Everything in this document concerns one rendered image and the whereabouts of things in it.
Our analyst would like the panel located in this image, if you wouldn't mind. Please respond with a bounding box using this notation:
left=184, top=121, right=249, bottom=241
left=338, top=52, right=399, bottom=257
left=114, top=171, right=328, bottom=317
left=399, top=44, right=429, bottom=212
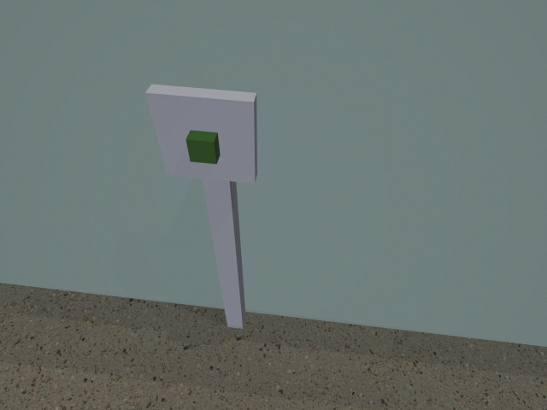
left=145, top=85, right=257, bottom=329

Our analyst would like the button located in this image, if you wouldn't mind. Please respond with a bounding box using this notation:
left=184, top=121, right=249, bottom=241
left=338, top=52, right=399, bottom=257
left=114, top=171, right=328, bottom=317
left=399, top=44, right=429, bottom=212
left=186, top=131, right=220, bottom=164

